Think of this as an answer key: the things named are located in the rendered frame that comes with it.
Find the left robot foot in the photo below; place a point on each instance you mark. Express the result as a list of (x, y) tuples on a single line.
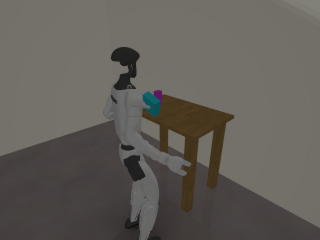
[(130, 224)]

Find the table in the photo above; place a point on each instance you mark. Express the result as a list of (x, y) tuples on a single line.
[(192, 121)]

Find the robot left upper arm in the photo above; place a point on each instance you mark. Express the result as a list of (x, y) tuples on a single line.
[(108, 110)]

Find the robot right hand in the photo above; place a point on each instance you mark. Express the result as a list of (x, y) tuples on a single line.
[(176, 163)]

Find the robot right upper arm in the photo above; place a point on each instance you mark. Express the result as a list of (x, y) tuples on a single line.
[(133, 102)]

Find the sponge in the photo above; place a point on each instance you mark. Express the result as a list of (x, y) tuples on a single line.
[(153, 102)]

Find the left robot thigh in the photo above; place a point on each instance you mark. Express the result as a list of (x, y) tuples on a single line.
[(135, 185)]

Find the robot left hand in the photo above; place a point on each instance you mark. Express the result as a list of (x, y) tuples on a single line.
[(144, 105)]

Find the robot right forearm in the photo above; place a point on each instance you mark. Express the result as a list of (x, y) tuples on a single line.
[(143, 147)]

